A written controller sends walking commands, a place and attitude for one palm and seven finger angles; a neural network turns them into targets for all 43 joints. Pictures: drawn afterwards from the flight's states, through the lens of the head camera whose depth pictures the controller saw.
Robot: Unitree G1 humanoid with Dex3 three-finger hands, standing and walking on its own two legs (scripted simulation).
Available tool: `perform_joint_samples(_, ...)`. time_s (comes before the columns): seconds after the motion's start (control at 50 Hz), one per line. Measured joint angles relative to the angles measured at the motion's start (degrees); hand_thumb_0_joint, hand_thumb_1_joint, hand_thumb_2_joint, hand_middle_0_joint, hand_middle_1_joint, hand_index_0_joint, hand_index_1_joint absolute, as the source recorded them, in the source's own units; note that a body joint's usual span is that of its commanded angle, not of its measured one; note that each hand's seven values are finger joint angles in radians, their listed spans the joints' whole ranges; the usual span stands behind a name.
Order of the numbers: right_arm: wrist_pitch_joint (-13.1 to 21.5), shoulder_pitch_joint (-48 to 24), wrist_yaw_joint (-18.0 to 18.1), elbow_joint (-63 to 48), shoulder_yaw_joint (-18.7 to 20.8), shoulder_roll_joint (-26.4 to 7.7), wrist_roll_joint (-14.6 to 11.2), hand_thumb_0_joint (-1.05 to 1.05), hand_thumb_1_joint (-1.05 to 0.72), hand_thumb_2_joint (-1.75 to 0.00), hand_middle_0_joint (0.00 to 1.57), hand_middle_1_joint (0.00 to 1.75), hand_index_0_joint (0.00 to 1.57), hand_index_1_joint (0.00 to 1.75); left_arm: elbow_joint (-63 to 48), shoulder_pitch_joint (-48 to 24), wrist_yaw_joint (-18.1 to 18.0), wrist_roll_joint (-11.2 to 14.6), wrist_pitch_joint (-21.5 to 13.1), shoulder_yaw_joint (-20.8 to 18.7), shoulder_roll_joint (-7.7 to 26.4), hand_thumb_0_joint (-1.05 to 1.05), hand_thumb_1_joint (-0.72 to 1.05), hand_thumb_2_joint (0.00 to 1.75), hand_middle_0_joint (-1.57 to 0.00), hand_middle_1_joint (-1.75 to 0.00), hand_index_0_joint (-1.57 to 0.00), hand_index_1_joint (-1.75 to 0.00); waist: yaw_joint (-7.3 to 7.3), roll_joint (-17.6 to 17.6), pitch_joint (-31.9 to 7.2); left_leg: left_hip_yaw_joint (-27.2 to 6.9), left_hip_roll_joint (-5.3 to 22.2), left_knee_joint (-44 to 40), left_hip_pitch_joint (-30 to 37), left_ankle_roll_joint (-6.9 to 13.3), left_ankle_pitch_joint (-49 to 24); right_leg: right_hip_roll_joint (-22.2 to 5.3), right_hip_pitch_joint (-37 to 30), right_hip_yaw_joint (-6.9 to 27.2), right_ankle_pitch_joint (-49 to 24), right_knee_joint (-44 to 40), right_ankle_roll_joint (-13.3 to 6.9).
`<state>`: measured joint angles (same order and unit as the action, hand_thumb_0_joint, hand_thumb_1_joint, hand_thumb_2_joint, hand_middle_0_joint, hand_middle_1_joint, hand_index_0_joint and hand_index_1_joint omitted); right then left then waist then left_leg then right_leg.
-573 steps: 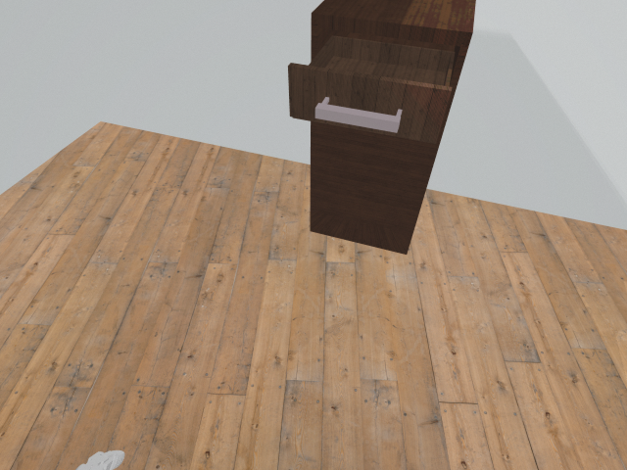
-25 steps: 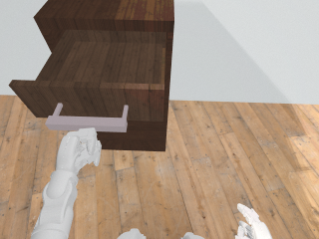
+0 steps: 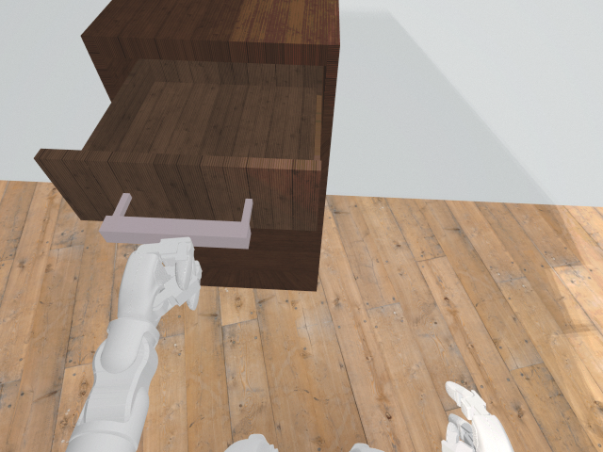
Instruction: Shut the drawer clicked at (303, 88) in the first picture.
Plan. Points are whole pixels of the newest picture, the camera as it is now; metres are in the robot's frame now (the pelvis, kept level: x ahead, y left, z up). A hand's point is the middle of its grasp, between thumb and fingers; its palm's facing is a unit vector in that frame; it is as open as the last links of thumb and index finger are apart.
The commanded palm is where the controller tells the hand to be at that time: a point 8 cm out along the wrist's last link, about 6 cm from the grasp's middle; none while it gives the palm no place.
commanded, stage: push the drawer shut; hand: left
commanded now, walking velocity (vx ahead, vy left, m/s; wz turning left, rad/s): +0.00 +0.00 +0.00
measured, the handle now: (182, 217) +0.42 +0.19 +0.06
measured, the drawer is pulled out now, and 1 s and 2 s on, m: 0.26 0.15 0.03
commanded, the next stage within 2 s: none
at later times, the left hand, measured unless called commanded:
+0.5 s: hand (210, 248) +0.37 +0.14 +0.05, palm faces -0.01 -1.00 -0.05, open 3.3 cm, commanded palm +0.36 +0.19 +0.06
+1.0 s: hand (217, 208) +0.44 +0.14 +0.06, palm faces -0.02 -1.00 -0.04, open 3.3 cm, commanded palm +0.43 +0.19 +0.06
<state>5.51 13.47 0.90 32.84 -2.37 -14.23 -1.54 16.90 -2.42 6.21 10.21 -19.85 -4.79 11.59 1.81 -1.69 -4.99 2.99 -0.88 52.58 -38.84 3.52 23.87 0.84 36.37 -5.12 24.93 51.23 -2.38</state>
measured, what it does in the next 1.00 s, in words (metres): stands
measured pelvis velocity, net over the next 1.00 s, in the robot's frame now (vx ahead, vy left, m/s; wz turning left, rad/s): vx -0.01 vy -0.01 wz -0.02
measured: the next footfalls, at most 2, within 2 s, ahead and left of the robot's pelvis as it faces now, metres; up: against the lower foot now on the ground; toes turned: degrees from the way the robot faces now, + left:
none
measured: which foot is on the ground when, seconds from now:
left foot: down 0.00-1.00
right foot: down 0.00-1.00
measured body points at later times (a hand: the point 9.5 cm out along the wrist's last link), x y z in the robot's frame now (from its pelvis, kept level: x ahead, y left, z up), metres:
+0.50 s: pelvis -0.01 -0.01 +0.00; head +0.05 -0.01 +0.44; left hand +0.36 +0.19 +0.06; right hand +0.10 -0.26 -0.12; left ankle +0.02 +0.08 -0.69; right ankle +0.01 -0.10 -0.69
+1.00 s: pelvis -0.01 -0.01 -0.01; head +0.08 -0.01 +0.43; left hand +0.44 +0.20 +0.06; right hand +0.05 -0.27 -0.13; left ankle +0.02 +0.08 -0.69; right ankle +0.01 -0.10 -0.69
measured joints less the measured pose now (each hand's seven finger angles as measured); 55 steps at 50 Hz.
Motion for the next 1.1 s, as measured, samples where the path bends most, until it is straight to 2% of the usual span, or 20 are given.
perform_joint_samples(0.1,-0.3,-0.3,0.4,0.4,-0.2,-0.2,-0.2,0.01,-0.91,-0.9,0.2,0.3,0.2,0.3,4.1,-4.3,0.5,-0.1,1.4,0.0,0.6,0.01,0.9,0.91,-1.4,-1.6,-1.4,-1.6,0.3,-0.1,0.4,-0.3,0.0,0.3,-0.7,-0.1,-0.1,0.0,0.6,-0.3,-0.1,0.3,-0.2)
perform_joint_samples(0.34,-0.6,1.3,0.7,3.0,0.1,-0.5,-0.1,0.01,-0.91,-0.9,0.2,0.3,0.2,0.3,11.5,-10.9,0.1,-0.1,-0.7,-1.4,1.2,0.01,0.86,0.94,-1.4,-1.6,-1.4,-1.6,0.47,0.0,0.7,-0.7,0.2,0.8,-2.0,-0.6,-0.4,0.2,1.9,-0.7,-0.1,0.8,-0.7)
perform_joint_samples(0.76,-2.1,3.5,0.4,4.8,0.2,-0.9,0.0,0.01,-0.91,-0.9,0.2,0.3,0.2,0.3,31.4,-28.4,1.6,-1.2,-3.1,-6.5,5.3,0.03,0.88,0.96,-1.4,-1.6,-1.4,-1.6,3.1,0.3,0.6,-0.6,1.0,1.6,-5.6,-1.1,-1.0,0.9,5.7,-0.7,-0.8,1.6,-1.4)
perform_joint_samples(1.1,-4.3,6.1,-0.8,5.1,0.4,-0.9,0.8,0.01,-0.91,-0.9,0.2,0.3,0.2,0.3,41.6,-37.3,2.8,-2.7,-5.1,-10.4,7.5,0.04,0.86,0.94,-1.4,-1.6,-1.39,-1.6,4.61,0.2,-0.3,0.0,1.4,3.2,-8.9,-0.6,0.0,1.2,9.0,-0.1,-0.4,2.8,-0.9)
